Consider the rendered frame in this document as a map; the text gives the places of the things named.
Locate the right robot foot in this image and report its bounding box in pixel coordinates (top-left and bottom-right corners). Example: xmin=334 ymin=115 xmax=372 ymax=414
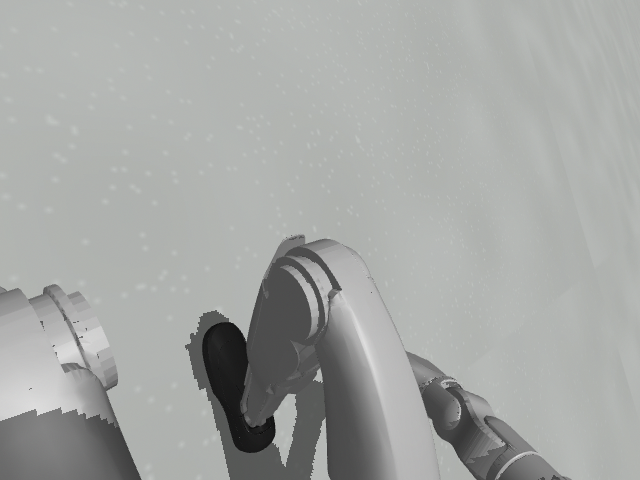
xmin=202 ymin=322 xmax=275 ymax=453

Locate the right robot arm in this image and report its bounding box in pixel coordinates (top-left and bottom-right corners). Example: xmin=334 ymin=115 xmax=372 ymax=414
xmin=422 ymin=376 xmax=572 ymax=480

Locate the right robot hand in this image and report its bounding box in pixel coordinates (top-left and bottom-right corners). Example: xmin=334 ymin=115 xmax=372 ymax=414
xmin=406 ymin=351 xmax=446 ymax=396

